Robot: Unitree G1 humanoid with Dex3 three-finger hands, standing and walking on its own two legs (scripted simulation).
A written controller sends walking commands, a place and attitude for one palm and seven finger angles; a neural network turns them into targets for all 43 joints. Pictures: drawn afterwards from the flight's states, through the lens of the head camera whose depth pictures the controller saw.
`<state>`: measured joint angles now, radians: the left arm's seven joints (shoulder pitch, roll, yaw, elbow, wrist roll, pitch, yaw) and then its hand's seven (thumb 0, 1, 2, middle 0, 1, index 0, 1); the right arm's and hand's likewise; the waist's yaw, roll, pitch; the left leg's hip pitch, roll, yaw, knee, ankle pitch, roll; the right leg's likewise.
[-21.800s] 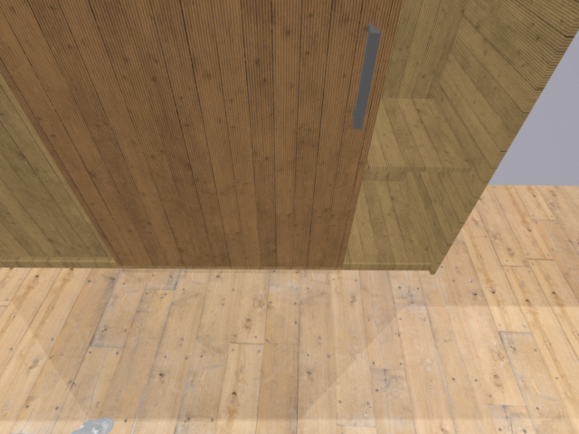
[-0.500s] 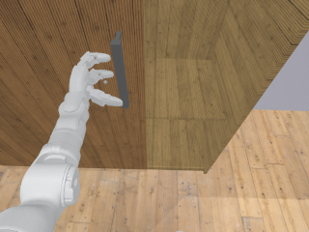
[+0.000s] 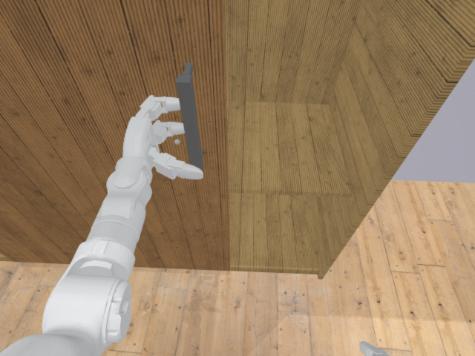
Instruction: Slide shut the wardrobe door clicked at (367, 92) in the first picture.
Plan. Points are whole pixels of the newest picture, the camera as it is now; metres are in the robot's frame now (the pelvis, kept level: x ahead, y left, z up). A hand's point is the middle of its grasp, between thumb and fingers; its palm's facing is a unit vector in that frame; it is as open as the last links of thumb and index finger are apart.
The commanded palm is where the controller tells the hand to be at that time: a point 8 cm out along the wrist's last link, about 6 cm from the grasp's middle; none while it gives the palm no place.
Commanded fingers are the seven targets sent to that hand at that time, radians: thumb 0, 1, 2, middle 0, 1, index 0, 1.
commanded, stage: slide the fingers in behind the handle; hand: left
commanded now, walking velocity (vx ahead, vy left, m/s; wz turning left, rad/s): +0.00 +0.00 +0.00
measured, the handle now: (193, 125) +0.50 +0.08 +0.11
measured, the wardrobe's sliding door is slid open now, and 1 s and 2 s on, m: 0.38 0.38 0.38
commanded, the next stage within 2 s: grip the handle and tug to test in 1.04 s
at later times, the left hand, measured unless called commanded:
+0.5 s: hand (188, 144) +0.44 +0.09 +0.12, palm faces -0.04 -1.00 -0.01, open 14.0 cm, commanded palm +0.41 +0.13 +0.12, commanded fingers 0.00 -0.50 0.30 -0.30 -1.20 -0.30 -1.20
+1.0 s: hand (199, 144) +0.44 +0.07 +0.12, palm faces -0.06 -1.00 -0.01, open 14.0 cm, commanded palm +0.41 +0.12 +0.12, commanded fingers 0.00 -0.50 0.30 -0.30 -1.20 -0.30 -1.20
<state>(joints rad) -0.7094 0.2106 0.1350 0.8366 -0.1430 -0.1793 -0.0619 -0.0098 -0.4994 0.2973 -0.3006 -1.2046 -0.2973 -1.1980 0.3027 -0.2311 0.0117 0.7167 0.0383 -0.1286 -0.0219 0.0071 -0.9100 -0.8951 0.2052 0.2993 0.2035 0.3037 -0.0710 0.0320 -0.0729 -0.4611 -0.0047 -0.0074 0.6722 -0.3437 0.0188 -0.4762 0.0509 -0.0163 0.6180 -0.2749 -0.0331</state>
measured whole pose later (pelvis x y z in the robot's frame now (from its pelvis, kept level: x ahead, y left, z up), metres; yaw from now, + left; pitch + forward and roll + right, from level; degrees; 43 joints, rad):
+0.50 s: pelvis -0.01 -0.01 +0.00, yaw +0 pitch +7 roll -1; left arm -0.70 0.20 0.14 0.85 -0.14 -0.18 -0.03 -0.01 -0.50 0.30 -0.30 -1.20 -0.30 -1.20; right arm 0.32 -0.23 0.01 0.73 0.04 -0.12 -0.02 0.01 -0.91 -0.90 0.20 0.30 0.20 0.30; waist -0.08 0.03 -0.06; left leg -0.44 0.01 0.00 0.65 -0.33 0.01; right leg -0.47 0.06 -0.01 0.61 -0.26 -0.05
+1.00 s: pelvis -0.01 +0.00 +0.00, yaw +0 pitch +7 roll -1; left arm -0.75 0.15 0.11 0.88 -0.12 -0.21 0.02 -0.01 -0.50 0.30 -0.30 -1.20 -0.30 -1.20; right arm 0.30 -0.22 0.01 0.74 0.03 -0.13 -0.01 0.01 -0.91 -0.90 0.20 0.30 0.20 0.30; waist -0.08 0.03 -0.06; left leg -0.46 -0.01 0.00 0.66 -0.33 0.02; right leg -0.48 0.05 -0.01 0.62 -0.26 -0.04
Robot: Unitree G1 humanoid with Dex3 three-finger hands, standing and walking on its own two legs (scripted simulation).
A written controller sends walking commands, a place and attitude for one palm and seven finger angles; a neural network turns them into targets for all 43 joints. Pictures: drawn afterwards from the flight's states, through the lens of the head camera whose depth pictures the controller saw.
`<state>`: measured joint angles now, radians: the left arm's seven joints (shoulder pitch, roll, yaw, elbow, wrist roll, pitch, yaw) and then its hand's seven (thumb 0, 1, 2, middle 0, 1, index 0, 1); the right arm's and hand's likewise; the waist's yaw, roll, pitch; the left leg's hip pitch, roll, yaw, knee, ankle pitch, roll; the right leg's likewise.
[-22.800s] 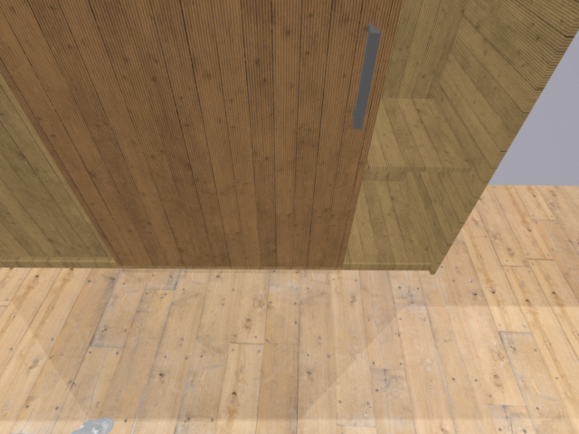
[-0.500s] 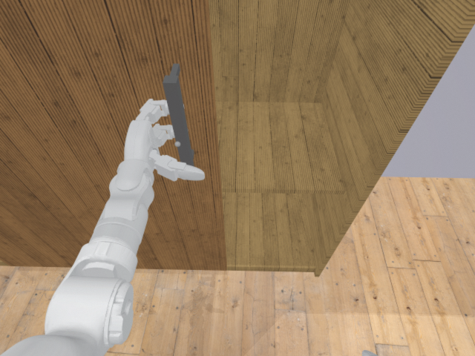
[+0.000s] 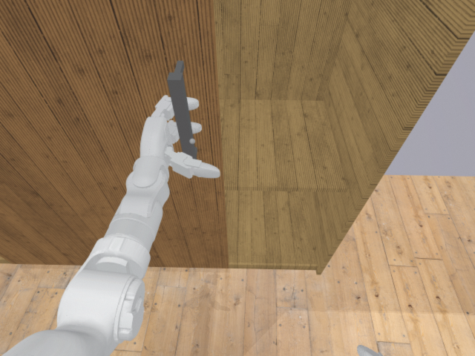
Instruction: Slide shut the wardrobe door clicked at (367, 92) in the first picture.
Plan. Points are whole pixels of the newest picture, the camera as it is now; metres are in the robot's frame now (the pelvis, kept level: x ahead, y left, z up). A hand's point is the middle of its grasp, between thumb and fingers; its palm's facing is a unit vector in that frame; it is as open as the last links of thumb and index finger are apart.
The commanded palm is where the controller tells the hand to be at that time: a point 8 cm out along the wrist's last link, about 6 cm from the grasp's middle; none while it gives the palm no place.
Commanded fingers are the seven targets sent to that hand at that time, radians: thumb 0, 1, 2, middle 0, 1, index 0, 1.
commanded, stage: slide the fingers in behind the handle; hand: left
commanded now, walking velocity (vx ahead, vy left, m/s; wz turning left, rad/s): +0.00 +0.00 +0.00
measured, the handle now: (186, 123) +0.51 +0.09 +0.11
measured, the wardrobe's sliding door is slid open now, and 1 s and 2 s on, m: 0.38 0.38 0.38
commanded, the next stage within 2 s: grip the handle and tug to test in 0.04 s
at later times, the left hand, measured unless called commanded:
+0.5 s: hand (182, 140) +0.45 +0.09 +0.12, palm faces -0.05 -1.00 -0.01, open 10.9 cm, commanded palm +0.42 +0.14 +0.12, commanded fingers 0.00 0.39 0.68 -0.40 -1.33 -0.40 -1.33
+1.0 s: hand (187, 140) +0.45 +0.08 +0.12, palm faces -0.05 -1.00 +0.00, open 6.8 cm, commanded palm +0.42 +0.14 +0.12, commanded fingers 0.00 0.90 0.90 -0.45 -1.40 -0.45 -1.40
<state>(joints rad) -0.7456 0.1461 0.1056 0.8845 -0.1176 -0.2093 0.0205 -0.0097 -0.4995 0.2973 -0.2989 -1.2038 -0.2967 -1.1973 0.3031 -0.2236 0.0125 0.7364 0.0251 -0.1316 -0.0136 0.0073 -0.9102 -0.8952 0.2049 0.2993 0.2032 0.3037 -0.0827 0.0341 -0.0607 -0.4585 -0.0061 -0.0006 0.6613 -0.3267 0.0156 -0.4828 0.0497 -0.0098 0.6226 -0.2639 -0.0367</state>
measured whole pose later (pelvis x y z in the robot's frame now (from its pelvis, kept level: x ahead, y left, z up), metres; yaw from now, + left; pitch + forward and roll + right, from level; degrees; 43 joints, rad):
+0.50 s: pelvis +0.00 +0.00 +0.00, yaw +0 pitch +7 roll -1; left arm -0.72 0.18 0.12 0.86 -0.13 -0.21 -0.01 -0.01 -0.04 0.49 -0.35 -1.27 -0.35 -1.26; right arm 0.32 -0.24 0.00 0.73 0.03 -0.12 -0.02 0.01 -0.91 -0.90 0.20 0.30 0.20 0.30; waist -0.08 0.03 -0.07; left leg -0.45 0.00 0.00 0.66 -0.33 0.02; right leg -0.47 0.06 -0.01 0.61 -0.26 -0.04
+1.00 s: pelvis +0.01 +0.00 +0.00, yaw -1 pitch +7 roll -1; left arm -0.67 0.16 0.12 0.79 -0.12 -0.17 0.01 0.01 0.59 0.74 -0.30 -1.35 -0.30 -1.35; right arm 0.31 -0.22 0.01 0.72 0.03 -0.12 -0.01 0.01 -0.91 -0.90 0.21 0.30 0.20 0.30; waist -0.08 0.03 -0.07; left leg -0.43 0.00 0.01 0.65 -0.34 0.01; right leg -0.46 0.06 0.00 0.61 -0.27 -0.04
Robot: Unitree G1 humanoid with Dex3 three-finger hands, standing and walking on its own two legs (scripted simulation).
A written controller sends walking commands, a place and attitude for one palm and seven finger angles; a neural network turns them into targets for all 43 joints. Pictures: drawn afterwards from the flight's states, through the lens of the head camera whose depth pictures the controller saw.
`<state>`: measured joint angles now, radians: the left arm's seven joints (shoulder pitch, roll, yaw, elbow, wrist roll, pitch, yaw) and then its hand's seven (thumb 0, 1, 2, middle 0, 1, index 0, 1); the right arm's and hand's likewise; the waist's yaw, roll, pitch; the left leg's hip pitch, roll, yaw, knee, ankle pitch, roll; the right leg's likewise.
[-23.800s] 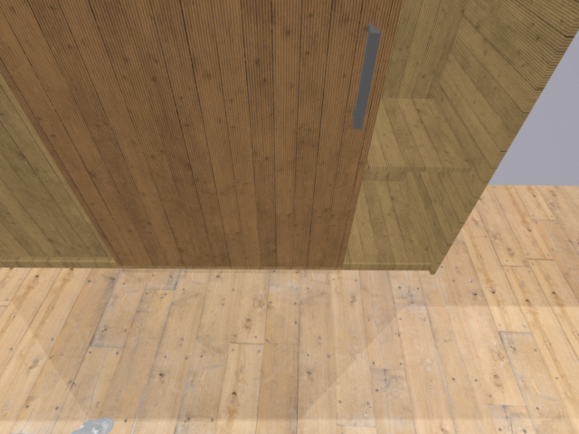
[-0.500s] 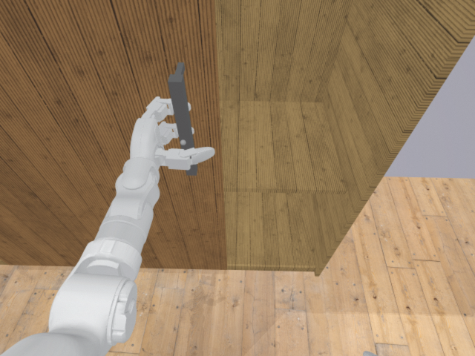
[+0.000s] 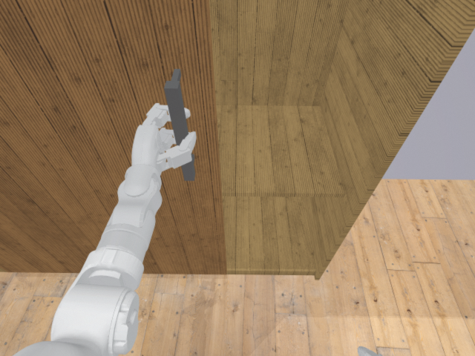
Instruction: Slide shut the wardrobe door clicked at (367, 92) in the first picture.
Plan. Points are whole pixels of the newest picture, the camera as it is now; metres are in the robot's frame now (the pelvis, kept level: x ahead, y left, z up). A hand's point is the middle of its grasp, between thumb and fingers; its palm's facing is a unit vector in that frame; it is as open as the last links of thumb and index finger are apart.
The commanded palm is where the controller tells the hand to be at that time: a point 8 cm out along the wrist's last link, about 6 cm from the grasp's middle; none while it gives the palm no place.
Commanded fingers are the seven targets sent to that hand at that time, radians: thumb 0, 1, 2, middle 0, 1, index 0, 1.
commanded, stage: grip the handle and tug to test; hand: left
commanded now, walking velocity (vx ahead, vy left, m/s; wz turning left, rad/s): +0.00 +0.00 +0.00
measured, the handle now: (183, 130) +0.50 +0.10 +0.11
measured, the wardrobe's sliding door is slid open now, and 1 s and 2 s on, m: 0.38 0.38 0.37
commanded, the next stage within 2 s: tug the door sideways, standing still in 0.56 s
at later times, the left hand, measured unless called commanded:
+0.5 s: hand (185, 149) +0.43 +0.09 +0.12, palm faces -0.03 -1.00 +0.00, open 6.8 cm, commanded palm +0.38 +0.14 +0.12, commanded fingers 0.00 0.90 0.90 -0.45 -1.40 -0.45 -1.40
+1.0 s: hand (187, 148) +0.43 +0.08 +0.12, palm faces +0.01 -1.00 -0.03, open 6.8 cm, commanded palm +0.41 +0.10 +0.12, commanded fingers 0.00 0.90 0.90 -0.45 -1.40 -0.45 -1.40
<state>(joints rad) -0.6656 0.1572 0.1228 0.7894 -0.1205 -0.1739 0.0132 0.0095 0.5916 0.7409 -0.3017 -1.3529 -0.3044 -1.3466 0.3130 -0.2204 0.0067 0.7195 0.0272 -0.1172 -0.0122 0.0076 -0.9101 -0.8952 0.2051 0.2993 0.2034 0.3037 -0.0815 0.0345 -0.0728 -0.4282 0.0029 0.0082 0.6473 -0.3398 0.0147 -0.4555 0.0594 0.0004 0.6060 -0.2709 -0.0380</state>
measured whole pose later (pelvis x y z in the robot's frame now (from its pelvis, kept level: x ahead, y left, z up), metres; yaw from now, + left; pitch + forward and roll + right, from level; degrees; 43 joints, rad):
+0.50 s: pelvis +0.01 -0.01 +0.00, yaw -2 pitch +7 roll +0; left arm -0.53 0.16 0.14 0.61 -0.13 -0.10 0.02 0.01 0.65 0.70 -0.24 -1.33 -0.25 -1.33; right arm 0.31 -0.22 0.00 0.69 0.03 -0.11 -0.01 0.01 -0.91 -0.90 0.20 0.30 0.20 0.30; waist -0.08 0.04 -0.08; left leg -0.37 0.02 0.03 0.60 -0.34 0.01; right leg -0.42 0.08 0.02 0.57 -0.27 -0.05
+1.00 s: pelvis +0.02 +0.00 +0.00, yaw +2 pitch +6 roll -1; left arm -0.57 0.07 0.01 0.56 -0.10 -0.02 0.10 0.02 0.61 0.82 -0.23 -1.30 -0.25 -1.35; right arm 0.25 -0.21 -0.01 0.72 0.02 -0.10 -0.01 0.01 -0.91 -0.90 0.20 0.30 0.20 0.30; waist -0.03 0.05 -0.07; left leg -0.37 -0.01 -0.03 0.61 -0.35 0.01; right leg -0.38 0.04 -0.04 0.57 -0.30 -0.04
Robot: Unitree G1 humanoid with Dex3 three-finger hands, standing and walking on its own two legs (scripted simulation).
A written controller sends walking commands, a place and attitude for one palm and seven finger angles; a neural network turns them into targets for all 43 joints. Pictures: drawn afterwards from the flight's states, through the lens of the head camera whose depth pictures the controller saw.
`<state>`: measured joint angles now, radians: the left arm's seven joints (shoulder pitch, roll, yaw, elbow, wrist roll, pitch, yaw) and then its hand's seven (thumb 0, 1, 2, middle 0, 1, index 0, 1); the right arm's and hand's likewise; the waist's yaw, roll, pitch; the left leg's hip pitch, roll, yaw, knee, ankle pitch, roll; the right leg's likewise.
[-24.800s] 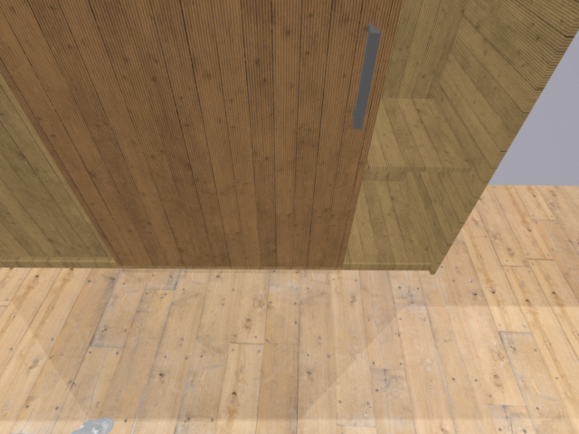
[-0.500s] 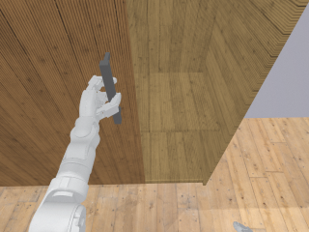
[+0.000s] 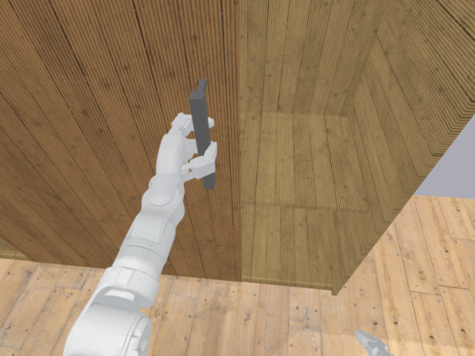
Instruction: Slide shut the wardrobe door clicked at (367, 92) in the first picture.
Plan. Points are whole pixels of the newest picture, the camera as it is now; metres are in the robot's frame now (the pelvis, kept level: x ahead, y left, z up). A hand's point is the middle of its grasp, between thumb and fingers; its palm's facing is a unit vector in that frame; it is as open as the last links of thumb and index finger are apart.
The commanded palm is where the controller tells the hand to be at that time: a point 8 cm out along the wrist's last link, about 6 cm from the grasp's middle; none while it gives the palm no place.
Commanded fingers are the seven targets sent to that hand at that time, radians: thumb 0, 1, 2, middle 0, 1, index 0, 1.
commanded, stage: tug the door sideways, standing still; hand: left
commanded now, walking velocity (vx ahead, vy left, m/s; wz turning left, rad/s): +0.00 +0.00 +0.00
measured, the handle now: (206, 139) +0.48 +0.08 +0.10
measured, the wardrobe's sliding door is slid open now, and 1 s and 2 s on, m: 0.38 0.37 0.27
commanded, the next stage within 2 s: step sideways, sliding the door along in 0.58 s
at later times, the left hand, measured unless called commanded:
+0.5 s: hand (211, 160) +0.41 +0.06 +0.12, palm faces -0.01 -1.00 -0.06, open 6.8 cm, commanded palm +0.38 +0.06 +0.12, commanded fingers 0.00 0.90 0.90 -0.45 -1.40 -0.45 -1.40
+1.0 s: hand (212, 158) +0.42 +0.06 +0.12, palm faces -0.06 -0.99 -0.14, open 6.1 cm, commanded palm +0.40 +0.08 +0.12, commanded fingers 0.00 0.90 0.90 -0.45 -1.40 -0.45 -1.40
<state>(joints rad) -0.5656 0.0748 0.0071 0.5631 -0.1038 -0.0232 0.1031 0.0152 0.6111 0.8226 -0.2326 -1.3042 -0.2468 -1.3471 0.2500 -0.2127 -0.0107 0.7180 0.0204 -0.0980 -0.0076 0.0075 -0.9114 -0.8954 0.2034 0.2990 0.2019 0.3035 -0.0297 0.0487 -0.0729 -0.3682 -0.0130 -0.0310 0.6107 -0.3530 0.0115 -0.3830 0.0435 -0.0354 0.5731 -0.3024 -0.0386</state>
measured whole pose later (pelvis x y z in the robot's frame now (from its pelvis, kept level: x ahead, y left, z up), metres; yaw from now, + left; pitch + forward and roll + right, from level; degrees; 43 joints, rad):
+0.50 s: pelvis -0.02 +0.00 -0.01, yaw +1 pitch +7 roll -1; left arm -0.69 0.08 -0.07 0.74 -0.13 -0.12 0.17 0.00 0.67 0.83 -0.17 -1.34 -0.17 -1.35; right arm 0.31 -0.21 -0.01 0.78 0.02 -0.16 0.02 0.01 -0.91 -0.90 0.20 0.30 0.20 0.30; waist -0.03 0.05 -0.05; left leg -0.43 -0.03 -0.04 0.66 -0.35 0.02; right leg -0.44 0.02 -0.05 0.63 -0.31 -0.03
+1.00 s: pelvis -0.01 -0.02 -0.01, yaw -5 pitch +0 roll +0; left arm -0.64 0.21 -0.01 0.64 -0.14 -0.10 0.06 0.00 0.68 0.84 -0.37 -1.36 -0.31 -1.39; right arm 0.22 -0.22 0.00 0.69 0.02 -0.02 -0.10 0.01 -0.91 -0.90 0.21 0.30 0.20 0.30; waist 0.03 0.05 0.07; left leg -0.29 0.05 0.04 0.73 -0.44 -0.01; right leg -0.37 0.06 -0.03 0.72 -0.33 -0.04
